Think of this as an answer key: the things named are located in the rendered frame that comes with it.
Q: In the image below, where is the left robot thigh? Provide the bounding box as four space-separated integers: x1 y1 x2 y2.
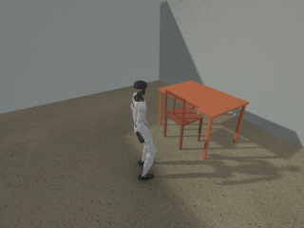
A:
143 124 153 142

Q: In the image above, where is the table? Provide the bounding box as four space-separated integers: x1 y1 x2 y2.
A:
158 80 249 160

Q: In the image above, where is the robot right shin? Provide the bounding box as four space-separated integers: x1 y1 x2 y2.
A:
142 156 156 177

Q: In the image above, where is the robot right hand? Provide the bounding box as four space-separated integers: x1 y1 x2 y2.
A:
146 143 158 156

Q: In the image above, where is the robot left upper arm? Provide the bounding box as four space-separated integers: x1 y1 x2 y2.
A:
130 92 137 110

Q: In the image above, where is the right robot forearm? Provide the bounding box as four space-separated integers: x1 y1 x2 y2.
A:
138 123 151 144

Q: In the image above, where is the chair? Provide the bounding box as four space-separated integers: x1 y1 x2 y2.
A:
163 89 203 150

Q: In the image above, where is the robot right upper arm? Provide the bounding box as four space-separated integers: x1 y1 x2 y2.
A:
136 103 146 128

